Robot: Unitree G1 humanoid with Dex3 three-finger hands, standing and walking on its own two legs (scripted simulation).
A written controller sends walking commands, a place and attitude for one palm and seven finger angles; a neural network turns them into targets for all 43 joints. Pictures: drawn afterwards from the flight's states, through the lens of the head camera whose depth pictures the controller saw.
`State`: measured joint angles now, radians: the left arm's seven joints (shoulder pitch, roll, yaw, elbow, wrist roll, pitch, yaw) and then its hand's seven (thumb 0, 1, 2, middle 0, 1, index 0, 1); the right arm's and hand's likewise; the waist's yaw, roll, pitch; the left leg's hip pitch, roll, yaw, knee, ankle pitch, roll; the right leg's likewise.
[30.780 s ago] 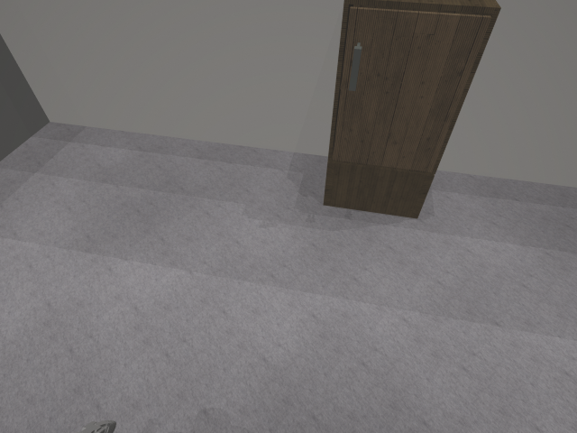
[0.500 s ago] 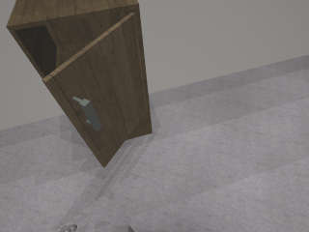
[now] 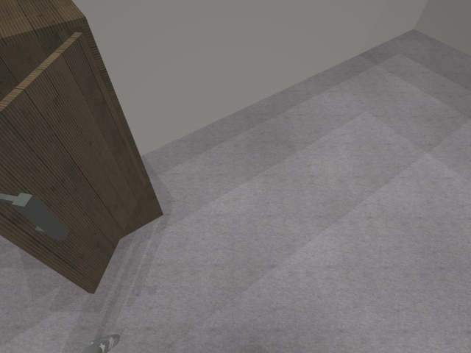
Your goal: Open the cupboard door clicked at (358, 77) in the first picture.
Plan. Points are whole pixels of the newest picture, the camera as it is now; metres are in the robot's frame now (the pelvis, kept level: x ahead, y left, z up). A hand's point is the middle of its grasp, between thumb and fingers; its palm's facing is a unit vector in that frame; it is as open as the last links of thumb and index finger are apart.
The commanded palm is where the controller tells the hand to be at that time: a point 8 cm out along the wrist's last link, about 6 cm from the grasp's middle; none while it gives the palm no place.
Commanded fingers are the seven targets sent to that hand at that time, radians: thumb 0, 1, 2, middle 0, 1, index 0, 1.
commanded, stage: walk to a spot facing it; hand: left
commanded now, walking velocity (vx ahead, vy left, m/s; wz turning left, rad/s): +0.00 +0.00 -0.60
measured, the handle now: (34, 216) +0.34 +0.42 -0.03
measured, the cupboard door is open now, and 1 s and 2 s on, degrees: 43 43 43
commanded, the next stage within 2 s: turn to face it in 1.98 s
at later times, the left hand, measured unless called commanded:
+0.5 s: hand (159, 328) +0.18 +0.16 -0.15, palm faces -0.28 -0.94 -0.20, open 7.4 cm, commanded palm none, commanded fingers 0.00 0.90 0.90 -0.20 -0.30 -0.20 -0.30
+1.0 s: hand (205, 291) +0.25 +0.08 -0.16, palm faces -0.55 -0.81 -0.17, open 7.4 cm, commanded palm none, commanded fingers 0.00 0.90 0.90 -0.20 -0.30 -0.20 -0.30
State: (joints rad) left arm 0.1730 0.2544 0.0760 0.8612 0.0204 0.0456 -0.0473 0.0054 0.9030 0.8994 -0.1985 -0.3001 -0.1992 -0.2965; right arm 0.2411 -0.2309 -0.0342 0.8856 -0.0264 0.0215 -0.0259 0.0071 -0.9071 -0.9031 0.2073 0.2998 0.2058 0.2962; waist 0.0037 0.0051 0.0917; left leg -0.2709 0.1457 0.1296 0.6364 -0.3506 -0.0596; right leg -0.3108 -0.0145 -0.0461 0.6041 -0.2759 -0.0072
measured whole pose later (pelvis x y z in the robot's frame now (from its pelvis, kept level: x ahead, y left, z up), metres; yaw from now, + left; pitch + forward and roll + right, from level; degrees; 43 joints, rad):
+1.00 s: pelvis +0.09 -0.05 +0.01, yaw -36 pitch +1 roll -1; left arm 0.24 0.24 0.10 0.97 0.04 0.04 -0.06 0.01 0.90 0.90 -0.20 -0.30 -0.20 -0.30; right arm 0.29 -0.20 -0.02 0.89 -0.04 -0.07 -0.02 0.00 -0.91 -0.90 0.20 0.30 0.20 0.30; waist 0.00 -0.04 0.04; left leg -0.23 0.09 0.13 0.51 -0.30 -0.02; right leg -0.51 -0.01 -0.01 1.12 -0.38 -0.01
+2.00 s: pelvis +0.35 -0.40 +0.02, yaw -55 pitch +0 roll +1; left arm 0.20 0.18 0.07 1.01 0.03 -0.01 -0.05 0.01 0.91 0.90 -0.19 -0.30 -0.20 -0.30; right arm 0.36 -0.20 -0.05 1.07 -0.04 -0.05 -0.01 0.00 -0.94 -0.90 0.20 0.30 0.20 0.30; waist -0.01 0.00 0.04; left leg -0.09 0.07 0.18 0.39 -0.28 -0.03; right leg -0.48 -0.09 -0.08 0.72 -0.23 -0.01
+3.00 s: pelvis +0.42 -0.64 +0.01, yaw -26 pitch +1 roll +3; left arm 0.25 0.23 0.05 0.89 0.03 0.00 0.01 0.00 0.90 0.90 -0.20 -0.30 -0.20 -0.30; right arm 0.08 -0.26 -0.06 0.88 -0.01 0.06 0.03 0.01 -0.91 -0.90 0.20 0.30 0.20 0.30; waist 0.01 -0.06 0.11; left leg -0.39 0.00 0.10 0.73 -0.39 -0.05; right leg -0.19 -0.15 -0.20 0.57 -0.38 0.01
